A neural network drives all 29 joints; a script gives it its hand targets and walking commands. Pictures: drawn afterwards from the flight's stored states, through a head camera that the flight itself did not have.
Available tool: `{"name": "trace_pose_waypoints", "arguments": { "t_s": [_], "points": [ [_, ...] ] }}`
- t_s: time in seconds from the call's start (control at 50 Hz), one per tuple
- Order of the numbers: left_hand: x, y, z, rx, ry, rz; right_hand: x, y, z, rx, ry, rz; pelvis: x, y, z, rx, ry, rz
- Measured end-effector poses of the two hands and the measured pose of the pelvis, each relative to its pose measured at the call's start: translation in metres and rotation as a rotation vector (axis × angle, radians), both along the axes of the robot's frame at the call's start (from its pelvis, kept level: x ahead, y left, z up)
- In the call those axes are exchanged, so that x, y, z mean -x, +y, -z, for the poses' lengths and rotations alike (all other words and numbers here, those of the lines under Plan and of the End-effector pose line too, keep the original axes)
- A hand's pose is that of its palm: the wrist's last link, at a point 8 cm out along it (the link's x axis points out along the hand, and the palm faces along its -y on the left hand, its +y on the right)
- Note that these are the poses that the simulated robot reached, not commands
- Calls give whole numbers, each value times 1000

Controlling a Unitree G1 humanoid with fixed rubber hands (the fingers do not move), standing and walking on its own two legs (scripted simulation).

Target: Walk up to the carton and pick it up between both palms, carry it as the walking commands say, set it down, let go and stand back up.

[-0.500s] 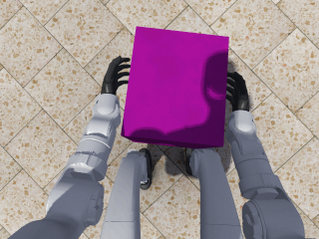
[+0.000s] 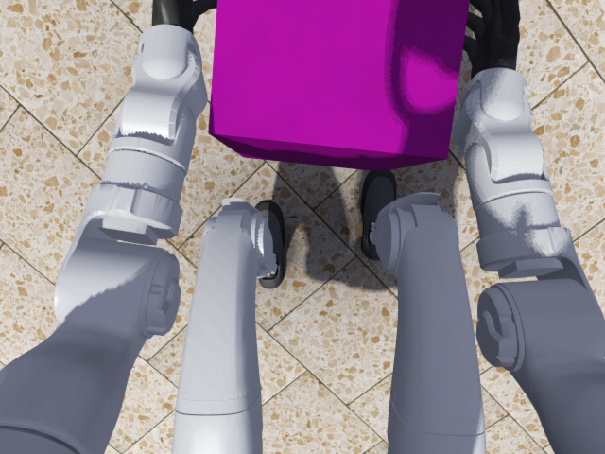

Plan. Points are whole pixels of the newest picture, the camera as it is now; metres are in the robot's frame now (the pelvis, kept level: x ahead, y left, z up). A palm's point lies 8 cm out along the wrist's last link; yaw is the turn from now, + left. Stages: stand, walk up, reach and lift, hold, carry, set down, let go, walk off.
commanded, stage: set down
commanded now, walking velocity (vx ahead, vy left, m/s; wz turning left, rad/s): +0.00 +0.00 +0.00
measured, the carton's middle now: (330, 50) +0.50 -0.01 -0.27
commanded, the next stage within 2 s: none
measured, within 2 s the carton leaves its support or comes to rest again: neither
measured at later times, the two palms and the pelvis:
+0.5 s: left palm out of the picture +0.56 +0.15 -0.21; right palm (470, 4) +0.53 -0.16 -0.24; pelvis +0.00 +0.00 -0.07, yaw +1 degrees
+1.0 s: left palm out of the picture +0.57 +0.15 -0.29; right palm (450, 2) +0.56 -0.16 -0.31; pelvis +0.01 +0.00 -0.14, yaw +1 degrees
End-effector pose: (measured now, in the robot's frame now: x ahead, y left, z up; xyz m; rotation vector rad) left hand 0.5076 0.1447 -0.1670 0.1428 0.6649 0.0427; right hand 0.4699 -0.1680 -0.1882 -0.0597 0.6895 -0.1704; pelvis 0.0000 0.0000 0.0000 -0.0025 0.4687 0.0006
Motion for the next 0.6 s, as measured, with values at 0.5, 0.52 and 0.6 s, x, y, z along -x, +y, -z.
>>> {"name": "trace_pose_waypoints", "arguments": {
  "t_s": [0.5,0.52,0.6],
  "points": [
    [-56,9,47,48,36,-70,-64,9,49,-68,28,13,2,2,72,12,23,-17],
    [-57,9,53,45,48,-69,-64,9,55,-67,39,12,0,2,75,12,28,-18],
    [-56,9,80,23,82,-61,-66,10,80,-71,75,8,-7,1,87,14,48,-19]
  ]
}}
